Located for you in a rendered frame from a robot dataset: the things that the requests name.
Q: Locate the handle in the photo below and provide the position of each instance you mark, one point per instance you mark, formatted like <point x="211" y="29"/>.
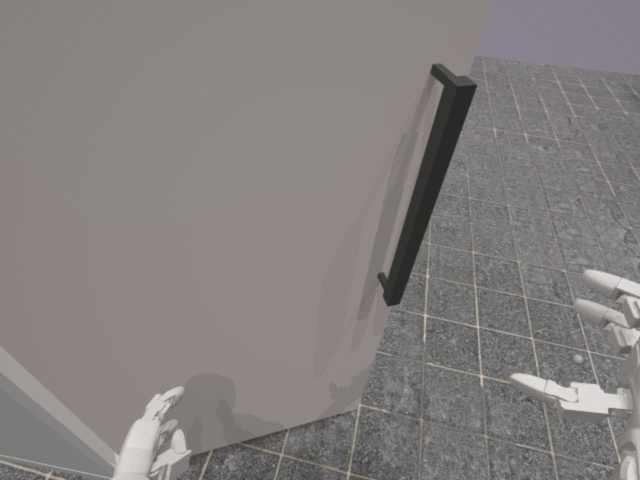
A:
<point x="451" y="113"/>

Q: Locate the robot left hand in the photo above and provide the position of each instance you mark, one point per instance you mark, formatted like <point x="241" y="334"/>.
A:
<point x="146" y="438"/>

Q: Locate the robot right forearm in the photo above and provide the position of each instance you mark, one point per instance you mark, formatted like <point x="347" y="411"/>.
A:
<point x="628" y="448"/>

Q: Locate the robot right hand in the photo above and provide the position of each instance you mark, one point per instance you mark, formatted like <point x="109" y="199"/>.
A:
<point x="588" y="402"/>

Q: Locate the fridge door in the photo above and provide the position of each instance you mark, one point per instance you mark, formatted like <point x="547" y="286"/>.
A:
<point x="201" y="193"/>

